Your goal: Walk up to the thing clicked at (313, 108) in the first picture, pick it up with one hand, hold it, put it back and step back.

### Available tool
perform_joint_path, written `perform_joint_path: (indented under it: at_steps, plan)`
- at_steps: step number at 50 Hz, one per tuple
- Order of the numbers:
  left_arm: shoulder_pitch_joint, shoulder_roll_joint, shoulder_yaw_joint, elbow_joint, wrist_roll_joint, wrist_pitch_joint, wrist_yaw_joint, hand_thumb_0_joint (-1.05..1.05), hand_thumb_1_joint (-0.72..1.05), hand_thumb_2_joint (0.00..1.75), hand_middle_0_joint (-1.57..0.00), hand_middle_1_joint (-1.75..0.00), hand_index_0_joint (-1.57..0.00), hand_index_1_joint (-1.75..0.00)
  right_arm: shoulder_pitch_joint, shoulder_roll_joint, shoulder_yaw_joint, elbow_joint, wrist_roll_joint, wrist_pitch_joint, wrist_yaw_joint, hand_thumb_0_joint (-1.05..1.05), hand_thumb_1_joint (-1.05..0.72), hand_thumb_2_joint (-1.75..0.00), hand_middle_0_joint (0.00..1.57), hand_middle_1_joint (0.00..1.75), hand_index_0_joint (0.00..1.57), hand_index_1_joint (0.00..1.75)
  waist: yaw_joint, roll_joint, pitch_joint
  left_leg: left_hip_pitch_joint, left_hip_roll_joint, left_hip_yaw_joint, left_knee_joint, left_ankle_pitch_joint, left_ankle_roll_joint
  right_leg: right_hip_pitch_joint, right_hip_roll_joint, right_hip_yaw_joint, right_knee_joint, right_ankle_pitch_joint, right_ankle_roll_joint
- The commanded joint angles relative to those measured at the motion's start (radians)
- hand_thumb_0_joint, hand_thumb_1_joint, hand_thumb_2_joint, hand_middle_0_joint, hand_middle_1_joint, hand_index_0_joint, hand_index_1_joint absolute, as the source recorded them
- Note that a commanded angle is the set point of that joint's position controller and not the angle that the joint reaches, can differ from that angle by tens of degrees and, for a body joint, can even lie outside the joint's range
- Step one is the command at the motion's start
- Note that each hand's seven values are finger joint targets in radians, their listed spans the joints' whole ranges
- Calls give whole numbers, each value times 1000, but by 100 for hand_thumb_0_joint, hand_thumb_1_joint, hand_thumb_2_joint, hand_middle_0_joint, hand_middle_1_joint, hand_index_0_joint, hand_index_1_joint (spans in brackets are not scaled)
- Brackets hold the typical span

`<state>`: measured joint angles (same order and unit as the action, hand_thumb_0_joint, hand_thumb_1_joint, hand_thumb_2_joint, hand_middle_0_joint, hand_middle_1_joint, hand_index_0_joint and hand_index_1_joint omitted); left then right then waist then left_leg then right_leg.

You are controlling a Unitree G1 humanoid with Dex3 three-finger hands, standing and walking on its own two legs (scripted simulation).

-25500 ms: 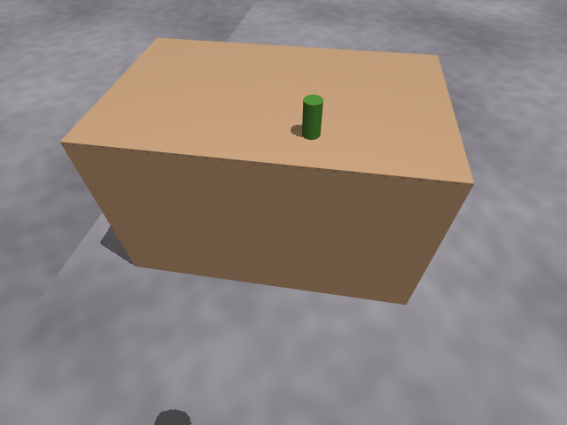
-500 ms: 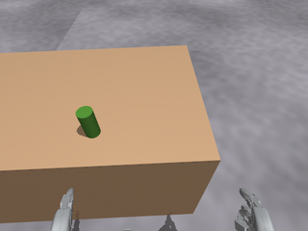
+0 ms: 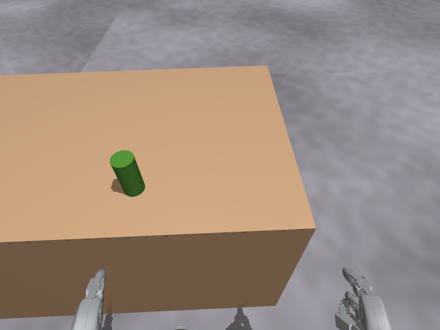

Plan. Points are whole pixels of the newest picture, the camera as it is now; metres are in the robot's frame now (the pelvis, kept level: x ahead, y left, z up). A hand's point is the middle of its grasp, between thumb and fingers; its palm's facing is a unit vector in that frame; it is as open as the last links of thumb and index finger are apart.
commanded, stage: home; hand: left
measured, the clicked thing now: (128, 174) +0.47 +0.22 -0.02
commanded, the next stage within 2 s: stand in 0.46 s
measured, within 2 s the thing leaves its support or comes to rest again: neither
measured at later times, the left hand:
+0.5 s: hand out of the picture +0.10 +0.26 -0.12, palm faces -0.04 -0.93 -0.38, open 17.6 cm
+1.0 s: hand out of the picture +0.05 +0.26 -0.11, palm faces -0.02 -0.94 -0.34, open 9.6 cm
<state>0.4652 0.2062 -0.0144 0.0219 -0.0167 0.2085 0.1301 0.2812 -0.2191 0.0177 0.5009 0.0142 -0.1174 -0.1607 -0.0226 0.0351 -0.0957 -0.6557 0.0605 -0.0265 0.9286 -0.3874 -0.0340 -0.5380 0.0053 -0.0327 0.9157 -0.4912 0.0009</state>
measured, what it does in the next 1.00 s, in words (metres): rises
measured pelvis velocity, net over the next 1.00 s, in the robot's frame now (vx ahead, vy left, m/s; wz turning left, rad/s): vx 0.01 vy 0.01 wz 0.02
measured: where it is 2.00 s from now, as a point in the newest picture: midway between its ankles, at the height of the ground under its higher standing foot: outside the picture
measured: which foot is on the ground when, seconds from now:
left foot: down 0.00-1.00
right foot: down 0.00-1.00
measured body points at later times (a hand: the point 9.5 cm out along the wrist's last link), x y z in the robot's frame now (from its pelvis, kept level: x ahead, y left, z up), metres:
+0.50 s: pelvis +0.00 +0.01 +0.02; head +0.01 +0.01 +0.47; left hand +0.10 +0.30 -0.09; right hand +0.11 -0.28 -0.09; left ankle +0.05 +0.14 -0.69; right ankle -0.01 -0.12 -0.69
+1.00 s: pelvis +0.01 +0.01 +0.05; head +0.01 +0.02 +0.50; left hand +0.05 +0.31 -0.08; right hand +0.08 -0.27 -0.08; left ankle +0.05 +0.14 -0.69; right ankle -0.01 -0.12 -0.69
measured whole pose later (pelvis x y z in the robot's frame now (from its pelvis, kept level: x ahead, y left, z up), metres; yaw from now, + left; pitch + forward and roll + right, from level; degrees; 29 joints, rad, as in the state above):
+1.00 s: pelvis +0.01 +0.01 +0.05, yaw +1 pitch -3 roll +0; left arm 0.18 0.33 -0.01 1.10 0.02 -0.02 0.01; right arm 0.14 -0.31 -0.01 1.11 -0.02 -0.01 0.01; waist 0.00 0.00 0.06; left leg -0.21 0.02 0.00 0.44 -0.18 -0.01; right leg -0.09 -0.03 -0.03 0.42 -0.27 0.03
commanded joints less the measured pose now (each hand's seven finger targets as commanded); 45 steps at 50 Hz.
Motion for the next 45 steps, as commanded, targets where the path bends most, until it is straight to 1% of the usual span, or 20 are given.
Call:
perform_joint_path:
  at_steps: [1,6,8,10,11,12,13,14,17,20,22,26,28,29,31,33,35,39,43,45]
  plan:
    - [-20,106,63,-194,8,-50,16,0,-60,3,-4,-5,-4,-5,-68,-116,-48,-163,-8,-54,-22,0,-90,-90,20,30,20,30,-1,-34,-101,153,-38,46,-115,117,47,-32,14,-1,-198,191,4]
    - [-29,104,57,-194,7,-48,17,0,-61,2,-4,-4,-4,-4,-77,-115,-45,-165,-8,-57,-22,0,-90,-90,20,30,20,30,0,-30,-67,141,-37,41,-131,79,45,-50,18,-11,-198,146,-1]
    - [-45,112,65,-220,7,-50,18,0,-60,3,-4,-5,-4,-5,-71,-116,-45,-161,-9,-57,-22,0,-90,-90,20,30,20,30,4,3,-94,151,-38,42,-135,71,43,-49,17,-7,-196,137,-5]
    - [-32,98,50,-206,6,-46,16,0,-61,2,-4,-5,-4,-4,-78,-117,-45,-163,-7,-59,-19,0,-90,-90,20,30,20,30,6,13,-61,148,-33,33,-155,46,38,-67,24,-21,-187,106,-11]
    - [-156,252,109,145,116,-142,-33,0,-61,0,-4,-4,-4,-4,-114,-259,-89,84,-116,3,40,0,-90,-90,20,30,20,30,30,-88,52,171,-4,-53,-181,171,84,88,-58,62,-196,114,-60]
    - [-125,271,121,249,125,-184,-58,0,-58,4,-5,-5,-5,-5,-82,-262,-102,113,-129,27,75,0,-90,-90,20,30,20,30,34,-132,-18,196,-12,-21,-146,162,111,118,-94,113,-217,151,-81]
    - [-124,280,109,276,118,-209,-75,0,-56,5,-5,-5,-5,-5,-102,-265,-102,103,-121,38,95,0,-90,-90,20,30,20,30,31,-105,-3,194,-17,-42,-145,194,121,103,-96,137,-217,175,-100]
    - [-130,288,99,313,105,-226,-83,0,-59,3,-4,-5,-4,-5,-110,-264,-99,113,-102,40,111,0,-90,-90,20,30,20,30,31,-69,-16,238,-14,-47,-154,205,126,98,-97,154,-224,193,-101]
    - [-198,280,87,420,74,-242,-102,0,-58,4,-5,-5,-5,-5,-115,-269,-98,162,-68,43,151,0,-90,-90,20,30,20,30,34,-47,-1,270,-7,-50,-209,172,118,90,-81,120,-230,185,-76]
    - [-211,279,82,534,70,-246,-105,0,-57,4,-5,-5,-5,-5,-149,-286,-105,209,-66,54,163,0,-90,-90,20,30,20,30,48,-6,24,279,25,-115,-298,92,123,112,-57,86,-240,128,-61]
    - [-219,293,85,598,70,-255,-106,0,-58,4,-5,-5,-5,-5,-154,-282,-104,243,-65,62,165,0,-90,-90,20,30,20,30,44,-21,36,277,14,-97,-300,89,118,148,-69,102,-283,147,-64]
    - [-232,315,85,703,63,-262,-103,0,-58,4,-5,-5,-5,-5,-136,-287,-101,314,-57,72,164,0,-90,-90,20,30,20,30,29,-26,55,333,11,-90,-326,132,108,181,-83,114,-338,219,-63]
    - [-233,321,82,750,57,-263,-100,0,-58,4,-5,-5,-5,-5,-141,-289,-99,345,-56,76,162,0,-90,-90,20,30,20,30,31,-36,41,382,11,-78,-322,219,106,207,-95,119,-363,290,-61]
    - [-235,323,81,770,53,-261,-99,0,-50,12,-13,-13,-13,-13,-135,-289,-96,359,-56,78,160,0,-90,-90,20,30,20,30,27,-23,44,394,16,-83,-339,244,108,212,-91,111,-365,306,-55]
    - [-234,327,76,813,49,-256,-97,0,-34,28,-20,-29,-20,-29,-140,-301,-94,388,-53,85,159,0,-90,-90,20,30,20,30,29,-20,77,387,24,-97,-387,178,105,230,-90,110,-402,268,-53]
    - [-243,338,73,851,48,-255,-98,0,-18,44,-20,-30,-20,-30,-148,-302,-90,417,-49,90,157,0,-90,-90,20,30,20,30,24,-30,88,408,19,-89,-409,174,96,244,-102,121,-451,269,-51]
    - [-252,336,69,882,44,-254,-97,0,-2,60,-20,-30,-20,-30,-133,-304,-85,450,-49,91,155,0,-90,-90,20,30,20,30,20,-20,80,435,31,-91,-437,236,93,281,-102,110,-462,310,-43]
    - [-260,330,59,942,39,-246,-97,0,30,90,-20,-30,-20,-30,-157,-315,-76,488,-44,90,153,0,-90,-90,20,30,20,30,30,1,112,447,48,-113,-526,213,85,325,-98,95,-515,274,-30]
    - [-275,334,54,993,39,-247,-101,0,62,90,-20,-30,-20,-30,-160,-314,-72,527,-39,91,152,0,-90,-90,20,30,20,30,25,-12,126,467,45,-108,-571,181,75,352,-107,98,-567,263,-26]
    - [-284,335,52,1010,39,-249,-102,0,78,90,-20,-30,-20,-30,-176,-310,-71,540,-35,88,152,0,-90,-90,20,30,20,30,27,-16,121,488,44,-103,-573,224,71,362,-116,99,-583,290,-23]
